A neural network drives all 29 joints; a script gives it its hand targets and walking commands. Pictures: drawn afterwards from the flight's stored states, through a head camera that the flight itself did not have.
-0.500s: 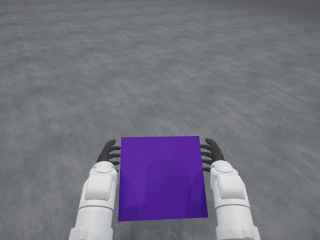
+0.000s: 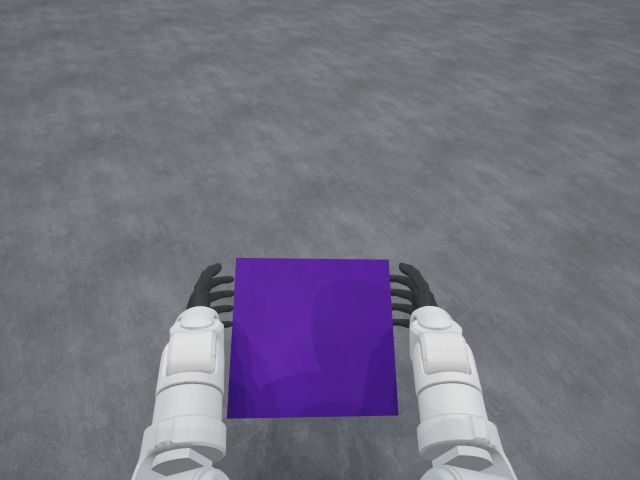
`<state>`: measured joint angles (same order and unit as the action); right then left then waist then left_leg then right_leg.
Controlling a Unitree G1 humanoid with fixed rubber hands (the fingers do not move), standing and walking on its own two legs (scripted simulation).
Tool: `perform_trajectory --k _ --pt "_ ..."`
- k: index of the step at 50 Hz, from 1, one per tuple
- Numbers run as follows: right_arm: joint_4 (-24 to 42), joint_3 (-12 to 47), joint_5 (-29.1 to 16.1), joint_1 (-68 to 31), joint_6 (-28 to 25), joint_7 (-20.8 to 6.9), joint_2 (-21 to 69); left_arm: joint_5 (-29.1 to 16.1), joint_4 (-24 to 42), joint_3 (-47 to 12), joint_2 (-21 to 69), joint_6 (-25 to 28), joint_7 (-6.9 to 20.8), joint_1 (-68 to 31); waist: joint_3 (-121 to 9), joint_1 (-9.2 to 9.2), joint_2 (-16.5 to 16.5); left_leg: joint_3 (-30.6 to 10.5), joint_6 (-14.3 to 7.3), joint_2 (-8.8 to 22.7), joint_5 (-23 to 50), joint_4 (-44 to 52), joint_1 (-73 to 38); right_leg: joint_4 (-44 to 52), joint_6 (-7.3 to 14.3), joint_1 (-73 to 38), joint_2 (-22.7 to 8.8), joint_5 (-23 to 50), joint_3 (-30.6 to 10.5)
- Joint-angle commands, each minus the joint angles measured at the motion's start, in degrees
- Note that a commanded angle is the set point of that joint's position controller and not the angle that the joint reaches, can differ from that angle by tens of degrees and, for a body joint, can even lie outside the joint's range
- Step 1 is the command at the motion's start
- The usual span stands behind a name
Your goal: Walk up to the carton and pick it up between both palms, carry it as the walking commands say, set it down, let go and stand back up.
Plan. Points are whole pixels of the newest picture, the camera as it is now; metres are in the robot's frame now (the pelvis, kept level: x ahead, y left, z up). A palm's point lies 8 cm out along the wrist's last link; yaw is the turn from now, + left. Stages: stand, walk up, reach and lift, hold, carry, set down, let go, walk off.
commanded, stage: set down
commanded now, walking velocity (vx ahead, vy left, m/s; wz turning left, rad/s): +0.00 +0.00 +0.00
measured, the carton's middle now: (308, 338) +0.35 +0.02 -0.08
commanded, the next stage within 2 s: none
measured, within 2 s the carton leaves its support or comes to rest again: neither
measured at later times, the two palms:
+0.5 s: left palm (208, 342) +0.33 +0.17 -0.07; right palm (399, 334) +0.35 -0.12 -0.06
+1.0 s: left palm (214, 357) +0.34 +0.18 -0.15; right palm (383, 337) +0.37 -0.11 -0.12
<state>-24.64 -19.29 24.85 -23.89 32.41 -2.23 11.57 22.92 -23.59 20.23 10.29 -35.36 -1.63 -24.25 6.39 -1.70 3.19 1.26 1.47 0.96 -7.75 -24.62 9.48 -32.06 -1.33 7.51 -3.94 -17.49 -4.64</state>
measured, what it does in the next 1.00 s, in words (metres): lowers itself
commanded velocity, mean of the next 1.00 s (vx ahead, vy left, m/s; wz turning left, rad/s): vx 0.00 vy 0.00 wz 0.00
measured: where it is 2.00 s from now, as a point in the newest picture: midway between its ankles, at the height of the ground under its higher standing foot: outside the picture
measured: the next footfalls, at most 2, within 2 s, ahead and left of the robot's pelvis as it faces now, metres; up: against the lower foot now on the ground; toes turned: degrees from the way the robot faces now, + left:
none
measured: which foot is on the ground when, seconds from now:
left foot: down 0.00-1.00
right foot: down 0.00-1.00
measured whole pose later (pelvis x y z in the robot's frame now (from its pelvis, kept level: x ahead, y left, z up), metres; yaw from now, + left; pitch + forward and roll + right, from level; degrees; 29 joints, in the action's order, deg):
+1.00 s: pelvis -0.03 +0.01 -0.08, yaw +0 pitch +30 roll -1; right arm -27.7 -26.5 22.2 -37.8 15.4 -3.2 11.2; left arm 18.4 -25.0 25.0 9.9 -17.5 -5.8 -33.2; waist -5.2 0.1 2.6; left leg -1.4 1.5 2.3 -12.4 -53.2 70.6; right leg -56.7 -3.2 66.0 -1.1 -20.8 -4.6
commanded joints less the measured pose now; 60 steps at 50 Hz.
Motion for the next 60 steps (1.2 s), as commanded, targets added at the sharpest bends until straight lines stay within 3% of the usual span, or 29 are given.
perform_trajectory --k 1,3,5,6,7,9,16,17,18,19,24,26,28,29,31,32,34,35,37,42,46,48,50,51,52,57,58,59,60 --pt "-8.02 22.7 -10.52 -24.37 -5.19 -13.53 46.39 -11.63 -3.77 -24.03 49.18 6.28 15.33 -26.49 -17.14 0.6 -2.41 -2.87 -1.43 -6.52 6.24 -0.02 -9.31 10.22 4.21 11.05 9.63 8.7 1.61" --pt "-7.54 22.9 -11.09 -24.63 -7.34 -13.68 45.15 -12.29 -4.43 -24.86 48.74 7.65 15.44 -26.29 -18.47 1.22 -3.41 -2.57 -1.25 -6.48 8.09 -1.32 -8.65 9.97 4.75 12.61 9.1 9.63 1.22" --pt "-5.72 24.33 -11.78 -25.52 -9.34 -13.11 45.13 -10.8 -6.53 -23.44 47.42 9.97 14.92 -21.1 -22.62 -1.51 -1.69 -3.01 -1.66 -6.82 15.83 -3.55 -5.48 6.81 3.59 11.67 9.96 16.1 1.65" --pt "-7.08 24.01 -11.0 -23.12 -10.11 -12.9 45.63 -10.81 -5.09 -24.51 49.1 11.11 14.54 -22.2 -21.72 0.09 -3.25 -3.45 -1.78 -7.24 17.21 -4.15 -4.87 6.64 3.67 14.34 9.56 17.57 1.4" --pt "-9.27 25.15 -11.83 -22.24 -9.92 -13.25 46.45 -11.3 -4.15 -24.37 47.37 11.9 13.98 -21.35 -22.75 -2.91 -2.52 -2.99 -1.7 -6.93 17.62 -4.16 -3.31 5.95 3.54 13.02 9.93 16.12 1.41" --pt "-10.07 22.82 -10.4 -20.06 -11.6 -12.47 45.1 -9.5 -5.08 -23.85 46.71 13.32 13.94 -21.6 -23.52 -0.71 -3.36 -3.4 -1.75 -7.15 18.41 -5.08 -1.32 5.5 2.94 16.59 9.85 17.14 1.42" --pt "-8.1 26.77 -10.88 -23.06 -17.87 -11.72 45.64 -9.59 -5.97 -25.29 44.1 20.42 13.05 -18.66 -34.62 -3.32 1.1 -3.36 -2.81 -7.48 21.68 -8.73 2.96 0.31 0.98 21.46 11.69 20.4 2.15" --pt "-7.63 26.5 -11.17 -21.4 -18.92 -11.73 45.74 -10.63 -3.59 -26.27 45.87 22.02 12.65 -20.88 -36.02 -1.38 0.41 -3.5 -2.83 -7.55 23.85 -9.17 3.23 -0.37 0.6 23.13 12.46 22.5 2.15" --pt "-8.31 25.72 -10.97 -22.95 -19.82 -12.0 44.52 -9.74 -3.71 -26.1 45.6 22.58 12.44 -21.09 -36.8 -2.69 -2.23 -3.68 -2.4 -7.42 23.54 -10.08 3.79 -1.2 1.07 25.63 12.01 19.82 2.29" --pt "-10.22 25.19 -10.74 -22.16 -20.17 -11.87 45.67 -10.25 -1.79 -28.14 45.1 23.38 12.3 -22.54 -38.31 -1.56 -0.17 -3.52 -2.44 -7.34 25.41 -10.94 4.74 -1.67 0.84 25.78 12.55 21.74 2.17" --pt "-8.93 25.9 -10.48 -25.82 -21.99 -12.56 43.6 -11.22 -2.86 -28.8 46.02 25.06 11.8 -24.49 -42.16 -1.15 -0.45 -3.68 -1.52 -8.01 20.34 -14.23 8.95 -5.85 1.08 33.18 13.94 17.15 3.33" --pt "-7.5 24.28 -10.62 -25.73 -23.48 -12.37 42.23 -10.16 -1.63 -30.8 48.33 25.36 10.93 -24.62 -41.95 0.84 -4.71 -4.2 -1.6 -7.63 22.35 -15.12 9.74 -7.11 1.43 37.03 14.39 16.7 3.31" --pt "-9.07 26.41 -11.06 -29.44 -23.11 -12.77 42.93 -10.84 -3.61 -29.64 48.86 25.55 10.77 -24.96 -45.22 -2.04 -2.81 -3.12 -0.63 -8.68 18.59 -17.7 14.14 -9.54 1.63 36.97 14.11 15.0 3.3" --pt "-8.13 25.87 -11.26 -28.0 -23.28 -12.87 42.42 -10.73 -3.65 -30.13 47.81 25.52 10.74 -23.91 -46.36 -1.31 -2.69 -3.49 -0.67 -8.34 21.25 -18.66 13.52 -10.35 1.16 39.93 14.3 16.9 3.76" --pt "-10.25 24.3 -10.64 -30.64 -23.36 -13.15 42.4 -10.1 -1.07 -29.95 46.3 26.39 9.53 -29.45 -46.18 -2.1 -4.67 -2.89 -0.17 -8.37 15.8 -20.29 17.32 -12.67 1.54 43.32 14.21 12.88 3.45" --pt "-9.25 24.21 -11.13 -31.16 -23.25 -13.41 41.25 -11.63 -0.59 -31.07 47.26 26.11 9.73 -32.31 -47.58 0.22 -3.1 -3.27 0.04 -8.3 14.73 -20.41 16.79 -12.99 1.49 45.32 14.84 11.52 4.68" --pt "-8.62 26.43 -11.93 -35.75 -23.33 -13.69 42.11 -12.35 0.73 -31.48 47.57 26.31 9.63 -34.73 -52.53 -1.24 -3.07 -2.93 0.5 -8.93 12.05 -23.22 17.92 -15.63 1.88 46.82 14.44 9.9 4.56" --pt "-7.93 26.62 -10.94 -36.09 -22.98 -13.24 43.26 -12.98 0.12 -31.94 46.66 26.34 10.16 -35.79 -54.34 0.89 0.09 -2.34 0.07 -9.03 12.69 -24.69 20.41 -15.81 1.52 46.62 14.63 12.63 4.65" --pt "-9.92 23.57 -10.23 -37.55 -22.4 -13.84 41.02 -12.31 -0.67 -31.39 48.12 25.18 9.56 -37.4 -52.57 0.82 -5.32 -2.48 1.18 -8.89 6.78 -24.81 22.4 -17.8 2.04 52.83 14.34 7.46 5.39" --pt "-17.93 20.33 -8.9 -36.55 -18.22 -15.33 46.84 -11.86 -0.96 -28.96 48.7 22.2 10.94 -43.48 -49.06 1.28 -4.81 -0.47 0.36 -9.09 -4.88 -24.72 27.33 -18.7 2.46 55.2 14.52 -0.18 5.92" --pt "-14.52 21.45 -10.15 -43.15 -17.81 -16.56 47.89 -10.22 -2.79 -26.68 47.94 21.55 11.91 -45.22 -51.81 -0.89 -5.11 0.15 -0.27 -8.92 -1.63 -27.65 29.97 -21.22 1.79 58.8 14.42 1.63 6.22" --pt "-17.09 18.38 -7.83 -42.48 -17.14 -16.05 47.34 -11.09 -2.1 -26.77 46.91 21.42 12.44 -50.36 -52.02 2.13 -4.34 0.32 -0.2 -8.72 -5.15 -28.87 33.05 -22.04 1.78 59.9 14.14 0.27 5.6" --pt "-16.74 18.14 -9.06 -45.53 -16.98 -16.4 46.69 -10.9 -4.68 -25.47 47.01 20.46 13.03 -50.7 -51.7 1.17 -4.5 0.13 -0.06 -8.65 -6.12 -30.47 34.36 -23.36 1.75 62.8 13.68 -2.77 6.45" --pt "-15.03 19.3 -9.63 -47.78 -17.14 -16.53 46.98 -9.05 -5.17 -23.51 47.82 20.41 13.38 -48.96 -51.84 -1.39 -4.14 0.57 -0.57 -8.94 -2.02 -30.6 35.8 -23.39 1.23 63.8 13.9 0.08 6.56" --pt "-15.1 19.12 -9.29 -47.34 -17.29 -16.45 45.58 -11.26 -3.1 -25.5 48.09 20.75 13.72 -51.4 -56.75 1.84 -4.31 -0.02 -0.07 -8.86 -3.09 -32.18 36.15 -25.61 1.48 63.16 14.24 0.56 7.49" --pt "-14.81 20.5 -10.91 -48.43 -16.88 -16.51 48.45 -11.87 -4.62 -26.24 47.78 20.51 13.95 -52.23 -59.3 -0.49 -4.83 0.31 -0.66 -8.98 2.77 -35.15 38.15 -28.69 0.6 67.79 14.32 3.51 7.66" --pt "-13.77 19.32 -10.52 -48.45 -16.68 -15.97 46.69 -12.35 -6.24 -26.73 48.54 19.84 14.17 -52.75 -59.73 1.81 -5.27 1.05 0.0 -8.98 2.91 -36.74 38.67 -28.67 0.81 68.96 14.78 3.48 7.5" --pt "-14.94 20.04 -10.61 -47.69 -16.54 -16.62 46.93 -12.72 -4.24 -27.08 48.53 19.96 14.12 -52.74 -61.22 0.54 -5.27 0.09 -0.06 -8.79 3.65 -36.73 38.23 -30.3 0.88 70.0 14.61 3.44 8.21" --pt "-15.07 19.66 -9.88 -48.24 -16.35 -16.28 46.52 -13.79 -3.92 -27.47 48.88 20.05 14.24 -54.21 -63.33 2.46 -5.28 0.62 0.31 -8.56 4.4 -38.68 39.31 -31.06 0.97 70.47 14.58 4.03 7.75"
